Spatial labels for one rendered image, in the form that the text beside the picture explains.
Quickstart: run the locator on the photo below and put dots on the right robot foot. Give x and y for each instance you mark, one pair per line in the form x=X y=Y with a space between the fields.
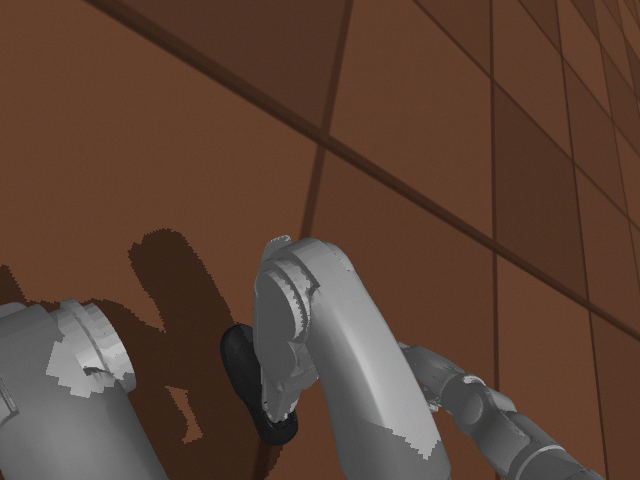
x=244 y=372

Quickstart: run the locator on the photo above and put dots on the right robot arm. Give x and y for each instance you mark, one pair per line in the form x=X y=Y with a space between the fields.
x=512 y=444

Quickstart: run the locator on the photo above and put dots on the right robot hand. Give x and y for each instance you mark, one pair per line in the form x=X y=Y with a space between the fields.
x=431 y=370

